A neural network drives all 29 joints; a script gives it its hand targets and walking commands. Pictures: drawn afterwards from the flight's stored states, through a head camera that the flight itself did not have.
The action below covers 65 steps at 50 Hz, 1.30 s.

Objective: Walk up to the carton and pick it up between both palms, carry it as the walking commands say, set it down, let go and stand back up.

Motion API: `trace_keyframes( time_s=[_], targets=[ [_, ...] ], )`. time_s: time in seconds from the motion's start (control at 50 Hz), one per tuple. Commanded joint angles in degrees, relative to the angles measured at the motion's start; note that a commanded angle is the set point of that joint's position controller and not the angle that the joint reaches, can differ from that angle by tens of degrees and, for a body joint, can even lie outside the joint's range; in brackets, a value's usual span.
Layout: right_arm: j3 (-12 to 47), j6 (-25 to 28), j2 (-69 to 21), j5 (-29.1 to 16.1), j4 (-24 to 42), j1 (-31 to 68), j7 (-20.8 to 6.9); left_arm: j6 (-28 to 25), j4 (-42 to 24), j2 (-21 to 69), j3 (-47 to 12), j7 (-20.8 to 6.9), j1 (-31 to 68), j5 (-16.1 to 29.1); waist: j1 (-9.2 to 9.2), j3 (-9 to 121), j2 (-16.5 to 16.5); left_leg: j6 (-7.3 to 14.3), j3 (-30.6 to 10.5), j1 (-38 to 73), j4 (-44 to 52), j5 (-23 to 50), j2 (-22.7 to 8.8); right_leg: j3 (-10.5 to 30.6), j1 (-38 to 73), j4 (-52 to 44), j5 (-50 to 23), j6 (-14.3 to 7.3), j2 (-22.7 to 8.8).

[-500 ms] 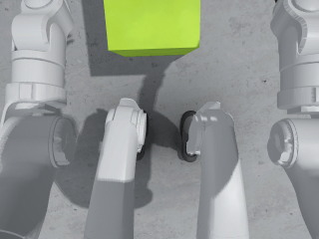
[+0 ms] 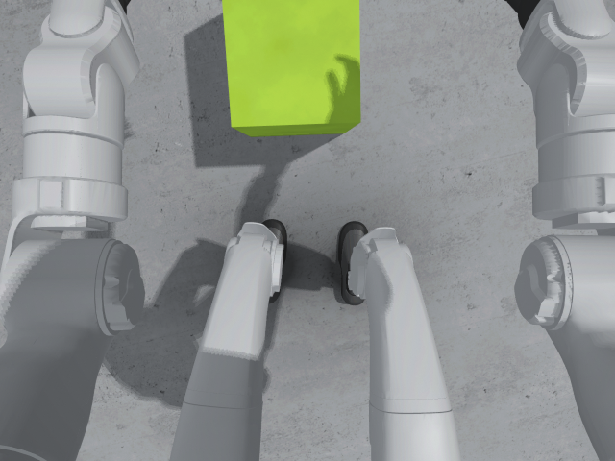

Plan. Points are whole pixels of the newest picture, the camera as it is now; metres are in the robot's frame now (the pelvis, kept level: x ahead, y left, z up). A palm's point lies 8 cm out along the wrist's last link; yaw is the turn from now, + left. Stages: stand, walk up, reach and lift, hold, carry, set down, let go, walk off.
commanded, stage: set down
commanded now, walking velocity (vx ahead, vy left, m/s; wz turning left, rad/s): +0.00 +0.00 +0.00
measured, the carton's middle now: (293, 53) +0.59 +0.05 -0.50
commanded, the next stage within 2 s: let go in 0.14 s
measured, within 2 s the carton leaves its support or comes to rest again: neither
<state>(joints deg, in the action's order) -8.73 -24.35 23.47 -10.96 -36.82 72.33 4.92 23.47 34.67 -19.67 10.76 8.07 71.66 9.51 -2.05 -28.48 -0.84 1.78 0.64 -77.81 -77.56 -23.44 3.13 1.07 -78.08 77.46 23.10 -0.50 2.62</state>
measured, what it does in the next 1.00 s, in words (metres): rises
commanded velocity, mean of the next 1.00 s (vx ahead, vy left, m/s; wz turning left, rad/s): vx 0.00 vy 0.00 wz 0.00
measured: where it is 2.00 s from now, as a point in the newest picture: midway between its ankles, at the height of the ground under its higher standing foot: (311, 276)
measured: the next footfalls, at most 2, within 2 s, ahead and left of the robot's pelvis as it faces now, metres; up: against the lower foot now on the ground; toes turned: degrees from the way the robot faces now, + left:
none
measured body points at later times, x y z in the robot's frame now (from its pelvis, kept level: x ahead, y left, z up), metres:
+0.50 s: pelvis +0.10 +0.00 +0.08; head +0.35 +0.01 +0.45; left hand +0.48 +0.26 -0.04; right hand +0.50 -0.21 -0.04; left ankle +0.11 +0.10 -0.58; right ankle +0.11 -0.11 -0.58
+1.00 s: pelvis +0.13 -0.02 +0.14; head +0.18 -0.04 +0.59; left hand +0.31 +0.24 +0.07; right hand +0.32 -0.27 +0.05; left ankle +0.11 +0.10 -0.58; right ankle +0.11 -0.11 -0.58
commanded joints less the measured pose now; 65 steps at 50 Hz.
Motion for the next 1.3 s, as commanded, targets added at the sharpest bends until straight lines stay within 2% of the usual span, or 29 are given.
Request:
trace_keyframes(
  time_s=[0.0, 0.06, 0.1, 0.12, 0.14, 0.16, 0.2, 0.22, 0.24, 0.3, 0.34, 0.4, 0.42, 0.46, 0.48, 0.54, 0.6, 0.66, 0.7, 0.74, 0.78, 0.8, 0.86, 0.98, 1.04, 1.08, 1.14, 1.16, 1.28],
  targets=[
    [-1.4, 4.5, 7.6, 2.1, -0.4, 15.8, -1.6, -3.6, 2.2, -9.8, 4.1, -2.8, 11.6, -2.3, -2.70, 107.9, -1.6, -1.1, -2.6, 36.8, 14.3, 20.1, 0.0, 0.2, 29.3, -14.6, -12.5, 1.1, 1.3],
    [-2.6, 8.1, 5.3, 5.0, -5.7, 13.8, -2.5, -7.0, 9.9, -6.6, 5.0, -4.7, 7.6, -4.8, -2.76, 95.7, -1.8, -1.3, -2.7, 32.0, 16.7, 18.1, -0.2, 0.1, 25.2, -17.3, -10.8, 1.1, 0.6],
    [-2.5, 10.2, 3.8, 5.4, -5.5, 12.8, -3.2, -9.5, 9.9, -5.5, 5.5, -5.6, 5.8, -5.4, -3.12, 92.5, -2.5, -1.4, -2.5, 31.1, 18.2, 19.0, -0.3, 0.3, 26.1, -18.8, -12.4, 1.3, 0.4],
    [-2.2, 10.9, 2.8, 5.7, -7.6, 11.5, -3.3, -10.5, 11.3, -4.5, 5.2, -6.1, 5.5, -5.5, -2.97, 88.7, -2.1, -1.4, -2.3, 29.0, 19.1, 18.5, -0.4, 0.8, 26.1, -19.6, -12.7, 1.3, 0.1],
    [-2.5, 11.7, 3.1, 6.6, -7.6, 10.2, -3.3, -11.5, 11.1, -4.1, 5.0, -6.6, 4.2, -5.3, -2.64, 86.8, -2.4, -1.5, -2.5, 28.4, 20.0, 18.8, -0.5, 1.3, 26.5, -20.3, -13.6, 1.3, -0.2],
    [-2.9, 12.2, 1.9, 7.7, -9.7, 7.5, -3.6, -11.9, 13.8, -3.2, 4.7, -7.1, 1.4, -5.7, -1.84, 82.3, -2.6, -1.6, -2.8, 27.9, 21.3, 18.7, -0.7, 0.6, 24.9, -21.3, -13.3, 1.5, -0.3],
    [-2.5, 13.1, -0.1, 9.0, -9.6, 3.3, -4.0, -13.0, 13.3, -2.7, 4.6, -7.8, -2.4, -6.3, -1.81, 80.2, -2.5, -1.7, -3.1, 29.4, 22.8, 20.4, -1.1, 1.2, 25.6, -23.0, -14.7, 1.5, -0.5],
    [-2.7, 13.6, -1.2, 10.1, -9.6, -0.8, -4.2, -13.4, 12.8, -2.5, 4.1, -8.4, -5.6, -6.6, -1.15, 80.8, -2.3, -1.8, -3.2, 30.8, 23.3, 22.3, -1.1, 1.4, 27.1, -23.6, -17.0, 1.5, -0.5],
    [-3.0, 14.0, -2.1, 11.6, -8.4, -6.1, -4.1, -13.8, 10.7, -1.6, 3.1, -9.0, -9.3, -6.9, -0.12, 83.2, -1.6, -2.1, -3.4, 34.3, 23.6, 26.4, -1.2, 1.5, 29.0, -23.9, -20.9, 1.5, -0.3],
    [-3.3, 15.1, -2.8, 13.7, -2.6, -17.9, -3.8, -14.9, 4.2, -0.9, 0.5, -10.3, -19.0, -7.7, 0.52, 89.0, 1.7, -2.5, -3.8, 44.4, 24.9, 37.4, -1.6, 1.8, 34.1, -25.6, -29.3, 1.6, 0.1],
    [-2.3, 15.7, -3.1, 13.0, 3.1, -23.1, -3.8, -16.0, -3.0, -0.9, -0.9, -10.8, -23.8, -7.5, 0.44, 92.2, 2.9, -2.6, -4.6, 50.5, 25.4, 45.1, -1.9, 2.1, 34.9, -26.3, -33.1, 1.3, 0.7],
    [-0.5, 16.9, -3.1, 11.4, 10.6, -26.2, -4.3, -17.2, -11.6, -0.8, -1.8, -10.6, -27.3, -6.6, 0.40, 90.4, 4.4, -3.0, -7.7, 60.3, 25.6, 57.0, -3.7, 2.1, 28.6, -28.2, -32.5, 1.0, 1.5],
    [-0.1, 17.2, -3.0, 11.7, 12.2, -29.5, -4.5, -17.3, -14.3, 0.4, -2.7, -10.9, -30.2, -6.1, 0.92, 92.5, 4.7, -3.3, -8.3, 63.8, 25.1, 60.8, -4.1, 2.4, 28.9, -28.6, -33.7, 0.6, 1.7],
    [1.5, 17.7, -4.6, 11.1, 14.7, -36.7, -4.8, -17.6, -17.6, 1.6, -4.1, -11.2, -37.7, -5.5, 0.67, 92.3, 5.6, -3.5, -8.9, 67.7, 25.4, 65.5, -4.7, 2.3, 29.5, -29.6, -34.3, 0.5, 1.6],
    [1.7, 18.0, -4.7, 11.6, 15.2, -40.5, -5.0, -17.7, -17.4, 2.1, -4.3, -11.2, -41.5, -5.5, 0.72, 92.0, 5.0, -3.7, -9.3, 69.2, 25.6, 67.0, -5.0, 2.1, 30.0, -30.2, -34.6, 0.3, 1.7],
    [2.8, 18.9, -5.8, 10.8, 16.3, -49.7, -5.7, -18.3, -16.7, 2.6, -4.7, -11.8, -52.2, -5.5, -0.15, 86.6, 3.4, -3.4, -8.7, 67.5, 27.9, 64.6, -5.2, 2.1, 35.5, -32.9, -34.1, 0.1, 1.5],
    [4.5, 20.2, -6.9, 9.8, 18.2, -56.6, -6.3, -19.7, -16.4, 3.2, -5.2, -12.3, -60.2, -5.0, -0.82, 80.6, 2.3, -2.5, -7.6, 66.3, 30.7, 58.7, -4.6, 1.9, 40.6, -34.6, -33.9, 0.6, 0.9],
    [6.1, 21.2, -8.4, 9.2, 18.3, -63.3, -6.7, -21.1, -16.8, 3.6, -6.2, -12.6, -65.5, -4.5, -0.40, 73.8, 1.2, -1.6, -5.9, 65.4, 33.3, 51.0, -4.0, 1.8, 47.0, -36.0, -33.7, 0.9, 0.2],
    [6.5, 21.7, -7.6, 9.6, 18.5, -67.4, -6.8, -21.8, -16.8, 3.5, -6.7, -12.6, -69.3, -4.8, -0.32, 69.3, 1.6, -1.7, -5.0, 66.5, 35.8, 47.0, -3.6, 1.6, 50.6, -37.9, -32.9, 0.9, -0.2],
    [7.1, 22.3, -7.6, 9.8, 18.7, -70.7, -6.9, -22.1, -16.5, 3.9, -7.7, -12.5, -72.7, -4.1, 0.12, 64.1, -0.1, -1.8, -4.3, 66.8, 38.6, 42.7, -3.4, 1.1, 53.7, -40.1, -31.7, 0.9, -0.2],
    [6.6, 22.8, -6.2, 10.4, 17.7, -73.6, -7.0, -22.6, -15.9, 3.7, -8.3, -12.4, -75.5, -4.1, 1.07, 57.5, 0.1, -2.0, -3.5, 66.2, 41.6, 39.5, -3.1, 1.4, 56.8, -42.6, -31.8, 0.6, -0.5],
    [6.9, 23.0, -6.4, 10.3, 17.6, -75.0, -7.0, -22.9, -15.8, 3.7, -8.4, -12.3, -77.0, -4.1, 0.98, 55.3, -0.2, -2.0, -3.4, 66.2, 42.4, 39.2, -2.8, 1.8, 58.7, -43.4, -33.2, 0.5, -0.8],
    [7.2, 23.3, -6.3, 10.2, 18.5, -77.5, -7.0, -23.4, -15.5, 3.4, -9.1, -12.6, -79.3, -3.9, 1.56, 48.3, -3.7, -1.8, -2.3, 65.4, 45.9, 33.3, -1.8, 1.9, 64.1, -46.3, -34.0, 1.1, -1.4],
    [6.8, 22.2, -6.6, 10.6, 20.0, -82.5, -7.5, -22.4, -17.1, 1.8, -9.0, -13.3, -81.2, -5.7, 2.11, 37.5, -6.5, -0.7, -1.0, 67.1, 52.0, 20.3, -1.0, 2.5, 69.2, -52.2, -23.7, 1.4, -2.6],
    [6.8, 21.1, -7.0, 10.6, 20.5, -84.6, -8.1, -21.2, -18.1, 1.5, -9.3, -13.5, -81.1, -6.6, 2.96, 32.5, -5.5, -0.1, -0.8, 68.9, 53.2, 14.3, -1.1, 2.9, 68.7, -54.5, -17.1, 0.8, -3.1],
    [6.7, 19.9, -7.4, 10.9, 20.6, -84.6, -8.7, -20.1, -18.8, 1.1, -9.4, -13.7, -80.0, -7.1, 2.96, 30.2, -4.2, -0.1, -0.7, 69.8, 53.5, 10.8, -1.2, 2.2, 68.0, -55.1, -12.1, 0.3, -2.6],
    [6.6, 18.6, -6.8, 10.5, 21.8, -83.4, -9.8, -18.4, -19.9, 1.4, -9.2, -13.7, -78.8, -7.9, 2.75, 27.6, -0.6, -0.5, -0.7, 71.0, 53.3, 5.8, -1.6, 1.4, 67.0, -55.3, -5.4, -0.6, -2.7],
    [6.6, 18.2, -6.6, 10.6, 22.8, -81.9, -10.1, -17.8, -19.5, 1.6, -9.2, -13.7, -78.4, -8.2, 2.60, 26.1, -0.6, -0.3, -0.6, 70.4, 53.6, 4.0, -1.8, 1.0, 67.0, -54.9, -3.6, -0.7, -2.4],
    [6.1, 16.6, -6.6, 11.1, 22.4, -81.3, -10.9, -16.0, -19.4, 2.5, -9.0, -13.5, -77.3, -9.2, 2.68, 23.1, 2.1, 0.1, -1.2, 67.3, 55.1, -0.6, -3.3, 0.4, 70.4, -52.7, -2.4, -0.6, -1.9]
  ],
)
